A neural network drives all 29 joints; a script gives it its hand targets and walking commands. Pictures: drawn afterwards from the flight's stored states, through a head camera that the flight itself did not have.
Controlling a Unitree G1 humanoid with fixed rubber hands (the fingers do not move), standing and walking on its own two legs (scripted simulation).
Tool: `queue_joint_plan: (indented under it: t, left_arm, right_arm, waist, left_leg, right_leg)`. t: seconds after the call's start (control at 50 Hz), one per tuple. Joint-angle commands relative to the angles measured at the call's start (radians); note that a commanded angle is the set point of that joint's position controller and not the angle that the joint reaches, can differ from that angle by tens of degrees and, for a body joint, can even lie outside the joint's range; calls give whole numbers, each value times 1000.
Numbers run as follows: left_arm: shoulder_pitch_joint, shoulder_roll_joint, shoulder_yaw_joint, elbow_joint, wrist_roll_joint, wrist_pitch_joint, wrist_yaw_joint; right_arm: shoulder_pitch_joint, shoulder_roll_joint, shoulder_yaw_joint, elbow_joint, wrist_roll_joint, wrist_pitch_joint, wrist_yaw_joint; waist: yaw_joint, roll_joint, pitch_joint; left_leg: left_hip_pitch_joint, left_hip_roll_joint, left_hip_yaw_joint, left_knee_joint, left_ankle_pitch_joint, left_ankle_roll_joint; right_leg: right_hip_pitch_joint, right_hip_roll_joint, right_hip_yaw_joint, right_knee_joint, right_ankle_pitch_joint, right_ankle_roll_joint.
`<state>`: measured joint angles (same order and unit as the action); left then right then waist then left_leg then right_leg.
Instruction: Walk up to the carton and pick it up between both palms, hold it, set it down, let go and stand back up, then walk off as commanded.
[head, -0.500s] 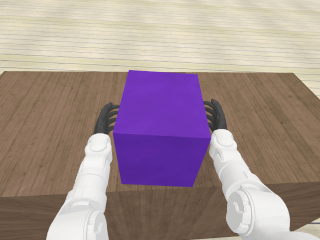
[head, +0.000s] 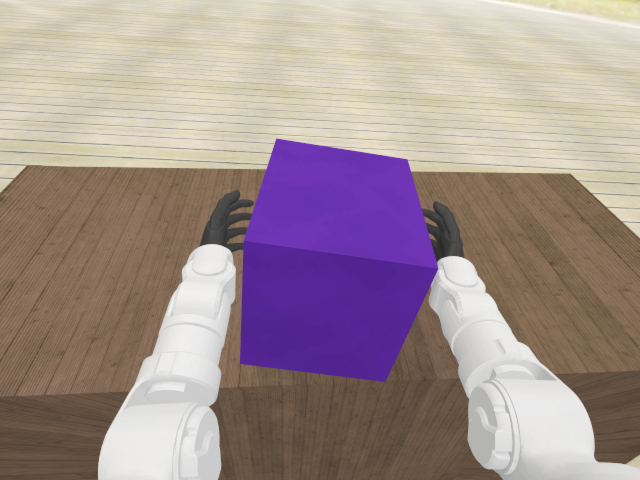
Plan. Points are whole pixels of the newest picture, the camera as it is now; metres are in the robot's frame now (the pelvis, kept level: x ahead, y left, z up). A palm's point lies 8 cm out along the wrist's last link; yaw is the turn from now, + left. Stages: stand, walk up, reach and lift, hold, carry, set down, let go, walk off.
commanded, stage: reach and lift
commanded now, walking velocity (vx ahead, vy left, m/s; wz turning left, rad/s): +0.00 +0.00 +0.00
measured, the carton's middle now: (328, 255) +0.45 -0.01 +0.06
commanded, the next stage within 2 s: hold in 1.92 s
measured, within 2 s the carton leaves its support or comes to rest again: neither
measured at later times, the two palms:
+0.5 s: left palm (203, 223) +0.38 +0.16 +0.18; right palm (446, 234) +0.39 -0.15 +0.16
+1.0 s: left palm (197, 203) +0.38 +0.16 +0.21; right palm (449, 209) +0.40 -0.15 +0.20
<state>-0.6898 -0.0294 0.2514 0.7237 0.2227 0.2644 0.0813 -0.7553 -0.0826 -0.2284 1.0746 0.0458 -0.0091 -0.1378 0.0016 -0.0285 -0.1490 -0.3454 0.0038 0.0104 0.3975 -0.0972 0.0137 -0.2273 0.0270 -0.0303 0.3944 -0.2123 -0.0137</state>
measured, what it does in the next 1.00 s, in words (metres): stands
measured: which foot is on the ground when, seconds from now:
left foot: down 0.00-1.00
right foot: down 0.00-1.00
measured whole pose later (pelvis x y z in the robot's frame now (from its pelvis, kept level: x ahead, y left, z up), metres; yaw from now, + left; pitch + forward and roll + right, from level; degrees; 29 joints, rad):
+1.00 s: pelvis +0.00 +0.00 +0.00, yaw +0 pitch +0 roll -1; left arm -0.79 0.00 0.25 0.46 0.22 0.65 0.08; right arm -0.88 -0.12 -0.18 0.89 0.13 0.33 -0.15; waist 0.00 -0.03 -0.15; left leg -0.31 0.00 0.01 0.40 -0.10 0.02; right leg -0.19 0.03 -0.03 0.39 -0.21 -0.01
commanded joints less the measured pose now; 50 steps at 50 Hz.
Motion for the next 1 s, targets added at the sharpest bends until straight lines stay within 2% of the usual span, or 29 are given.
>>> queue_joint_plan:
  t: [0.0,0.02,0.04,0.08,0.1,0.16,0.22,0.28,0.32,0.34,0.38,0.42,0.44,0.48,0.52,0.56,0.58,0.6,0.64,0.68,0.7,0.74,0.76,0.82,0.86,0.88,0.94,0.98]
  left_arm:
    - [-824,-630,-398,-283,-125,-45,-97]
    - [-814,-619,-388,-278,-123,-31,-101]
    - [-841,-637,-401,-317,-131,-23,-101]
    - [-833,-639,-415,-335,-137,10,-106]
    - [-827,-647,-434,-355,-148,24,-108]
    - [-830,-620,-428,-388,-146,49,-113]
    - [-797,-612,-435,-380,-153,97,-123]
    - [-825,-605,-426,-385,-145,130,-136]
    - [-837,-614,-453,-430,-171,138,-132]
    - [-850,-627,-487,-471,-189,143,-131]
    - [-838,-618,-481,-465,-187,162,-127]
    - [-862,-622,-502,-494,-194,181,-120]
    - [-876,-625,-525,-520,-211,187,-117]
    - [-847,-610,-513,-498,-199,214,-117]
    - [-839,-593,-468,-428,-175,240,-125]
    - [-878,-587,-466,-465,-187,248,-123]
    - [-900,-603,-490,-510,-194,246,-117]
    - [-905,-599,-486,-510,-204,252,-115]
    - [-880,-591,-459,-441,-190,273,-119]
    - [-860,-594,-449,-450,-185,285,-122]
    - [-876,-582,-449,-461,-191,288,-125]
    - [-921,-592,-467,-496,-204,285,-122]
    - [-918,-584,-456,-486,-195,289,-123]
    - [-929,-576,-445,-465,-206,293,-121]
    - [-956,-579,-445,-496,-210,291,-118]
    - [-953,-575,-442,-465,-203,295,-120]
    - [-946,-585,-451,-472,-216,305,-120]
    - [-985,-573,-448,-481,-212,302,-116]
  right_arm:
    - [-876,680,383,-428,54,-13,154]
    - [-881,668,378,-431,57,-4,150]
    - [-909,664,384,-458,70,-4,152]
    - [-914,655,380,-476,85,15,143]
    - [-933,658,391,-525,93,17,138]
    - [-917,659,395,-522,94,47,130]
    - [-924,649,400,-557,110,78,118]
    - [-929,639,378,-543,112,107,113]
    - [-959,647,396,-588,128,115,107]
    - [-973,649,406,-636,140,115,105]
    - [-994,655,425,-654,152,135,100]
    - [-1021,648,430,-678,173,149,98]
    - [-1022,643,429,-684,171,153,97]
    - [-1001,630,422,-657,175,178,94]
    - [-1023,603,386,-598,161,196,95]
    - [-1030,611,377,-594,169,206,95]
    - [-1038,614,389,-605,179,204,97]
    - [-1037,613,388,-614,185,213,98]
    - [-1051,591,367,-573,179,229,96]
    - [-1047,601,374,-578,188,235,93]
    - [-1056,604,378,-587,195,238,91]
    - [-1071,593,364,-575,202,244,93]
    - [-1057,595,368,-561,202,250,92]
    - [-1096,597,364,-570,204,253,96]
    - [-1105,608,366,-574,216,258,97]
    - [-1090,597,357,-540,204,265,99]
    - [-1115,595,361,-576,218,267,100]
    - [-1107,595,348,-529,208,274,103]
  waist:
    - [32,-15,-456]
    - [27,-22,-432]
    - [21,-1,-483]
    - [0,9,-448]
    - [-4,12,-495]
    - [-4,-6,-475]
    - [-20,-10,-443]
    - [-39,6,-417]
    - [-45,2,-455]
    - [-57,21,-505]
    - [-47,5,-482]
    - [-52,36,-512]
    - [-68,35,-516]
    - [-69,36,-471]
    - [-73,21,-386]
    - [-79,16,-428]
    - [-77,44,-484]
    - [-79,38,-493]
    - [-91,36,-435]
    - [-81,25,-437]
    - [-84,22,-448]
    - [-104,39,-476]
    - [-93,46,-461]
    - [-91,35,-454]
    - [-84,36,-477]
    - [-97,43,-456]
    - [-91,40,-484]
    - [-98,52,-461]
  left_leg:
    - [493,11,-6,-29,110,-18]
    - [489,12,-9,-28,109,-18]
    - [507,13,-10,-24,124,-23]
    - [520,11,-16,-23,124,-26]
    - [524,10,-20,-14,146,-27]
    - [528,6,-22,-16,125,-19]
    - [522,3,-22,-20,114,-17]
    - [510,7,-25,-35,58,-16]
    - [514,3,-30,-27,90,-19]
    - [533,4,-37,-16,119,-25]
    - [533,3,-42,-17,109,-18]
    - [550,8,-47,-11,119,-25]
    - [552,9,-47,-13,124,-30]
    - [549,11,-50,-19,111,-29]
    - [516,12,-49,-46,30,-21]
    - [530,9,-42,-49,40,-22]
    - [565,16,-47,-40,81,-31]
    - [564,11,-47,-35,91,-31]
    - [548,12,-54,-43,65,-27]
    - [550,7,-47,-43,82,-26]
    - [545,4,-44,-36,97,-20]
    - [564,8,-52,-30,117,-35]
    - [560,6,-49,-34,112,-32]
    - [541,4,-50,-36,90,-27]
    - [551,5,-48,-34,104,-29]
    - [557,8,-54,-34,93,-31]
    - [554,6,-52,-31,102,-31]
    - [557,11,-56,-36,81,-37]
  right_leg:
    - [54,6,2,-135,138,49]
    - [59,8,0,-132,147,52]
    - [58,10,-2,-127,151,52]
    - [52,12,-4,-128,149,51]
    - [62,13,-3,-122,171,50]
    - [70,11,-2,-124,166,57]
    - [80,14,0,-126,164,63]
    - [77,11,0,-125,133,60]
    - [88,14,0,-122,172,62]
    - [95,17,-3,-109,200,61]
    - [84,18,1,-113,194,69]
    - [75,20,-3,-106,194,62]
    - [72,23,-7,-107,196,63]
    - [64,21,-5,-113,187,65]
    - [35,16,-8,-131,109,67]
    - [54,13,-8,-127,132,68]
    - [50,16,-11,-114,160,66]
    - [54,17,-10,-118,161,67]
    - [45,15,-10,-129,139,68]
    - [62,15,-8,-124,163,70]
    - [78,16,-6,-120,187,69]
    - [66,19,-12,-117,194,71]
    - [62,16,-9,-119,190,71]
    - [56,14,-12,-118,170,74]
    - [54,16,-9,-116,172,72]
    - [44,15,-10,-114,171,75]
    - [54,19,-8,-117,175,71]
    - [33,17,-11,-116,146,72]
